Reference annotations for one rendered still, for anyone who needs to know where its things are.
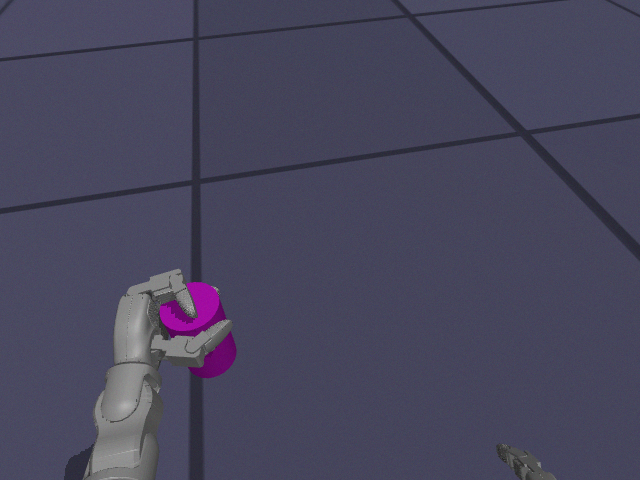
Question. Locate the can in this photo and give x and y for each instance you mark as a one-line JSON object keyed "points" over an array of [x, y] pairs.
{"points": [[210, 312]]}

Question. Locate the left robot arm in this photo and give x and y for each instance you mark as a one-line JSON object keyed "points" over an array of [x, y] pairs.
{"points": [[126, 415]]}

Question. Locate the right robot hand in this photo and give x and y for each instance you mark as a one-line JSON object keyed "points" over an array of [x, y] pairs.
{"points": [[525, 465]]}

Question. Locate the left robot hand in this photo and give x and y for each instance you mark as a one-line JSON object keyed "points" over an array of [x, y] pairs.
{"points": [[140, 336]]}

